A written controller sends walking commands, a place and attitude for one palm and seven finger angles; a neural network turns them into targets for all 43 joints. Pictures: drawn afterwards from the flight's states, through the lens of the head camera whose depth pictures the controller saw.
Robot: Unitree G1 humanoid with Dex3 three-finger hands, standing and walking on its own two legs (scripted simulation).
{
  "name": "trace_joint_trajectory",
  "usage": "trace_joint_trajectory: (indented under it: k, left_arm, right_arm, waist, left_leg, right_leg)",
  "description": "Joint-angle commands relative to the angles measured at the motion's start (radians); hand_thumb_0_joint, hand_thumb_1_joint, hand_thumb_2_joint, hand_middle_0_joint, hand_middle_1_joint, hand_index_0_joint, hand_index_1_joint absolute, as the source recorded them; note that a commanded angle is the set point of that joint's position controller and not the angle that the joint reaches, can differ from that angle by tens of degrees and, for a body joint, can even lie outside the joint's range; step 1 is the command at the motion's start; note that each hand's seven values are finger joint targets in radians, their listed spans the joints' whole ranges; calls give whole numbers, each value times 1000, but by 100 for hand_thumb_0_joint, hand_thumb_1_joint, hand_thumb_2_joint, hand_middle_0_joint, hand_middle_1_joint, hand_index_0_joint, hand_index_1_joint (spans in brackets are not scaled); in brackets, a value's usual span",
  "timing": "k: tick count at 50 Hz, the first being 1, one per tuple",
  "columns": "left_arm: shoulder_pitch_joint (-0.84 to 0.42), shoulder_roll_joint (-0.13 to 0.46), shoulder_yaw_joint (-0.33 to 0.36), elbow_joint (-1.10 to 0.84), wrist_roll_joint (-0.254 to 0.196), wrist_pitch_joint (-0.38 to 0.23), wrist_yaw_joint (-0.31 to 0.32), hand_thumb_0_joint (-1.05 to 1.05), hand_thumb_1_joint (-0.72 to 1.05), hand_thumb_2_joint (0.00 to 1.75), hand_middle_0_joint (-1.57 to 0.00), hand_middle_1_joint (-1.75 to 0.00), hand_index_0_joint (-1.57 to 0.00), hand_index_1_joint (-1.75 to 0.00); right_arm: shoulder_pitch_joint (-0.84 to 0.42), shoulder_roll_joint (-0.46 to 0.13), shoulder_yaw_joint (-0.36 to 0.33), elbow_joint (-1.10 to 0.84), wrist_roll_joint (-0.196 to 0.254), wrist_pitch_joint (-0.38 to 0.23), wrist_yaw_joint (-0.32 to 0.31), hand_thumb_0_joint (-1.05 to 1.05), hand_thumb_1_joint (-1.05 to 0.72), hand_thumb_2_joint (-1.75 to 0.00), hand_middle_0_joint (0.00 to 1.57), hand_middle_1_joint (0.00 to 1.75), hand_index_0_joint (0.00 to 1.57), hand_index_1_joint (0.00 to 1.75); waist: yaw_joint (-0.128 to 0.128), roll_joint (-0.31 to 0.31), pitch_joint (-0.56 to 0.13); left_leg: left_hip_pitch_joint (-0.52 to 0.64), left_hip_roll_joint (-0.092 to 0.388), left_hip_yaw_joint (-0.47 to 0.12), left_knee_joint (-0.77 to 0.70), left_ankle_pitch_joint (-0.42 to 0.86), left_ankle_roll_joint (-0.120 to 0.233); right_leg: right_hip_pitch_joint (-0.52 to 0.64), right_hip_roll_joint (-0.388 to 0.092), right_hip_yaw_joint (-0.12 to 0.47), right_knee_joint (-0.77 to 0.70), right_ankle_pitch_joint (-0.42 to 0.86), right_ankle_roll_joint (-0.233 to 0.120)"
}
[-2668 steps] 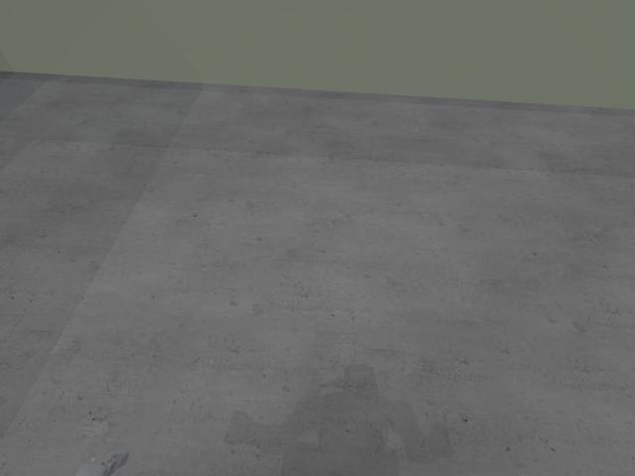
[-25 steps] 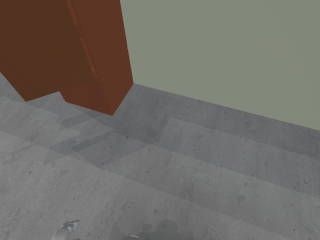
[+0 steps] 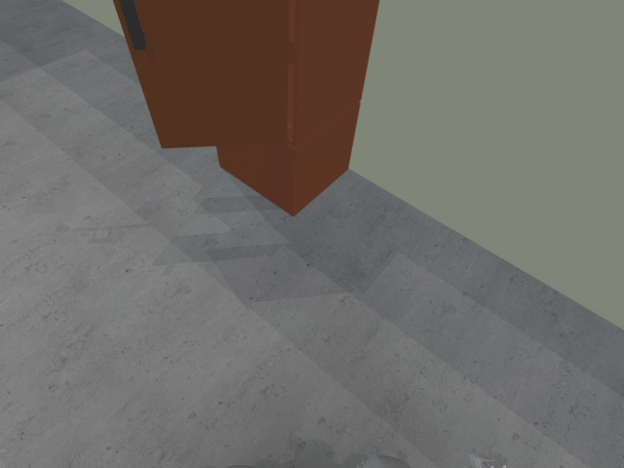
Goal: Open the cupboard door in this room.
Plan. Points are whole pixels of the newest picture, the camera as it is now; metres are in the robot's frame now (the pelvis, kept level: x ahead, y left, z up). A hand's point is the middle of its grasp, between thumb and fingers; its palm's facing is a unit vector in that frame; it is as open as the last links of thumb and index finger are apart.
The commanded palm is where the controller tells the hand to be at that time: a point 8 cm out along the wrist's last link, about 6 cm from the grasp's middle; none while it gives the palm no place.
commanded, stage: turn to face it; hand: left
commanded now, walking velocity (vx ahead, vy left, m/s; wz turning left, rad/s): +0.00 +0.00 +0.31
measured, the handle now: (132, 12) +1.00 +0.50 +0.06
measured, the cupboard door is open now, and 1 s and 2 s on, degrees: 47 47 47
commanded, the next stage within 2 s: take the last steps up to it in 0.24 s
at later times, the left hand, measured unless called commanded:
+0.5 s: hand out of the picture +0.00 +0.17 -0.18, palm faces +0.24 -0.96 -0.17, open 7.4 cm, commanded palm none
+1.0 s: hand out of the picture +0.13 +0.17 -0.15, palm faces +0.30 -0.93 -0.21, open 7.3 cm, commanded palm none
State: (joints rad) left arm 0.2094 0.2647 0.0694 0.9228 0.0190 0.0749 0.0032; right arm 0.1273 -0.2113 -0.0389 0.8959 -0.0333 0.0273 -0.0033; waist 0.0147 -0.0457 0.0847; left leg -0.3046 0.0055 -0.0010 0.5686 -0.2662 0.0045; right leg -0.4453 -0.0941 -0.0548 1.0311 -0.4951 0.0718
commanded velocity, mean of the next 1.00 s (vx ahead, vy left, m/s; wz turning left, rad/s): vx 0.20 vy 0.07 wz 0.16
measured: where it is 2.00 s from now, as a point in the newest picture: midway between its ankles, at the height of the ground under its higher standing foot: (261, 364)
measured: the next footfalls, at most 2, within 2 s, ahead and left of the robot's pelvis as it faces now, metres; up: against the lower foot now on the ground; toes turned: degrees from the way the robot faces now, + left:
right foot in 0.16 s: +0.06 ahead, -0.15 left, +0.00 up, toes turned -1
left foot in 0.50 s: +0.03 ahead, +0.10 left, +0.00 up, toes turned +13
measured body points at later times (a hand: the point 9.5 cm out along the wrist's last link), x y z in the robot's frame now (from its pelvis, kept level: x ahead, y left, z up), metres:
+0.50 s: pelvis +0.01 -0.02 +0.00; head +0.03 +0.01 +0.45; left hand -0.01 +0.22 -0.16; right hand +0.13 -0.25 -0.14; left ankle -0.01 +0.09 -0.74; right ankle +0.02 -0.15 -0.73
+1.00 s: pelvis +0.12 -0.02 +0.01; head +0.14 -0.03 +0.46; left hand +0.11 +0.22 -0.13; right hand +0.16 -0.25 -0.16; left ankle +0.06 +0.10 -0.66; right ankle +0.15 -0.11 -0.73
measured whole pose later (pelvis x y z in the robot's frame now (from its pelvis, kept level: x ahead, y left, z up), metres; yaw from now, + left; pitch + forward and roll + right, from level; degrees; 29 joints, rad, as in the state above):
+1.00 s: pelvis +0.12 -0.02 +0.01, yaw +15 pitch -1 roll +1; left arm 0.24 0.15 0.05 0.99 0.02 -0.05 0.00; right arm 0.32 -0.19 -0.05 1.10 -0.03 0.00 0.01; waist -0.01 0.03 0.04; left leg -0.43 0.04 0.03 1.03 -0.35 0.00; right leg -0.21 -0.05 -0.14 0.49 -0.27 -0.02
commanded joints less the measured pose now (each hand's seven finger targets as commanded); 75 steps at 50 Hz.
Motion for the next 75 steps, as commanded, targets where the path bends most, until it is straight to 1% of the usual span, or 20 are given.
trace_joint_trajectory:
  k: [1,6,8,9,14,22,23,25,29,40,41,43,44,50,58,62,64,66,70,75]
  left_arm:
    - [8,37,10,-84,-5,-41,1,0,90,90,-20,-30,-20,-30]
    - [113,51,15,-47,-4,-62,7,0,90,90,-20,-30,-20,-30]
    - [136,198,42,-50,14,-80,19,0,90,90,-20,-30,-20,-30]
    - [132,208,37,-60,11,-81,21,0,90,90,-20,-30,-20,-30]
    - [28,102,12,-70,8,-86,23,0,90,90,-20,-30,-20,-30]
    - [93,140,39,-4,6,-91,9,0,90,90,-20,-30,-20,-30]
    - [69,117,37,-13,-2,-84,4,0,90,90,-20,-30,-20,-30]
    - [-24,14,13,-79,-3,-75,-11,0,90,90,-20,-30,-20,-30]
    - [-81,22,13,-49,10,-85,-25,0,90,90,-20,-30,-20,-30]
    - [10,-7,0,8,6,-101,-34,0,90,90,-20,-30,-20,-30]
    - [79,16,10,32,8,-108,-29,0,90,90,-20,-30,-20,-30]
    - [299,186,50,89,12,-123,-11,0,90,90,-20,-30,-20,-30]
    - [300,173,45,86,2,-119,-2,0,90,90,-20,-30,-20,-30]
    - [130,8,4,67,1,-154,5,0,90,90,-20,-30,-20,-30]
    - [204,58,12,146,8,-156,2,0,90,90,-20,-30,-20,-30]
    - [179,43,13,153,4,-139,-1,0,90,90,-20,-30,-20,-30]
    - [195,-40,-9,104,-7,-136,-7,0,90,90,-20,-30,-20,-30]
    - [93,-32,-7,77,1,-135,-3,0,90,90,-20,-30,-20,-30]
    - [109,-65,-6,94,9,-106,-20,0,90,90,-20,-30,-20,-30]
    - [43,-77,-8,53,7,-96,-27,0,90,90,-20,-30,-20,-30]
  right_arm:
    - [16,-213,-54,-56,1,-10,-16,0,-90,-90,20,30,20,30]
    - [-13,-183,-52,-53,14,0,-8,0,-90,-90,20,30,20,30]
    - [-13,-81,-37,-81,26,0,2,0,-90,-90,20,30,20,30]
    - [-41,-115,-44,-86,23,8,5,0,-90,-90,20,30,20,30]
    - [0,-78,-40,-17,23,21,18,0,-90,-90,20,30,20,30]
    - [69,-53,-18,28,18,-22,17,0,-90,-90,20,30,20,30]
    - [124,-85,-24,44,16,-31,14,0,-90,-90,20,30,20,30]
    - [266,-238,-60,62,-3,-31,-6,0,-90,-90,20,30,20,30]
    - [205,-138,-27,56,3,-57,-22,0,-90,-90,20,30,20,30]
    - [237,-112,-17,127,10,-71,-15,0,-90,-90,20,30,20,30]
    - [231,-94,-15,127,15,-71,-14,0,-90,-90,20,30,20,30]
    - [199,-28,-8,78,23,-74,0,0,-90,-90,20,30,20,30]
    - [139,-78,-20,59,12,-70,6,0,-90,-90,20,30,20,30]
    - [161,9,-16,112,8,-45,30,0,-90,-90,20,30,20,30]
    - [8,13,-14,45,13,-64,47,0,-90,-90,20,30,20,30]
    - [166,-62,-26,97,6,-83,29,0,-90,-90,20,30,20,30]
    - [417,-231,-66,145,-6,-86,-3,0,-90,-90,20,30,20,30]
    - [343,-187,-50,131,3,-80,-14,0,-90,-90,20,30,20,30]
    - [196,-76,-14,101,6,-101,-22,0,-90,-90,20,30,20,30]
    - [202,-81,-23,113,3,-104,-17,0,-90,-90,20,30,20,30]
  waist:
    - [-22,201,-120]
    - [26,158,-126]
    - [41,-242,-106]
    - [57,-214,-91]
    - [-8,-174,-58]
    - [4,-96,-104]
    - [-30,-5,-97]
    - [-102,399,-66]
    - [-49,228,-5]
    - [18,126,-19]
    - [48,55,-30]
    - [132,-308,-77]
    - [129,-192,-21]
    - [-7,-88,-2]
    - [32,-118,-5]
    - [-61,7,-53]
    - [-139,378,-232]
    - [-111,193,-154]
    - [-23,175,-20]
    - [-11,134,-29]
  left_leg:
    - [66,215,-207,-215,265,147]
    - [-56,138,-191,-114,137,83]
    - [-245,-68,12,236,-229,-33]
    - [-216,-30,-44,438,-350,-24]
    - [-186,3,-6,502,-187,-45]
    - [90,-19,96,-88,-85,-32]
    - [202,5,44,-185,-54,-12]
    - [322,352,-454,-383,-192,187]
    - [177,273,-342,-390,-168,201]
    - [20,162,-114,-273,-82,146]
    - [-65,113,-86,-172,-128,114]
    - [-386,-56,77,328,-351,25]
    - [-411,7,-4,501,-325,22]
    - [-247,96,27,415,24,-29]
    - [-182,60,95,69,52,-25]
    - [199,12,134,-104,64,3]
    - [509,376,-374,-263,40,159]
    - [368,397,-325,-305,24,209]
    - [104,302,-119,-383,81,153]
    - [92,274,-22,-408,78,176]
  right_leg:
    - [62,32,2,-170,29,-9]
    - [314,58,-12,-543,258,-22]
    - [384,-303,403,-771,326,-166]
    - [266,-383,424,-793,333,-248]
    - [255,-202,126,-725,542,-193]
    - [268,-218,90,-635,263,-157]
    - [149,-180,41,-555,123,-118]
    - [-215,30,-106,-110,-137,-30]
    - [-240,-31,46,103,81,-63]
    - [247,57,-72,-458,228,-47]
    - [387,43,-30,-537,220,-58]
    - [633,-366,534,-827,-69,-214]
    - [514,-414,596,-907,-158,-268]
    - [266,-219,115,-889,296,-190]
    - [367,-230,51,-814,455,-192]
    - [205,-148,-27,-545,482,-138]
    - [-113,58,-116,11,-88,-69]
    - [-210,-4,18,232,-32,-101]
    - [-129,-53,34,135,148,-78]
    - [-22,-37,-15,-193,210,-68]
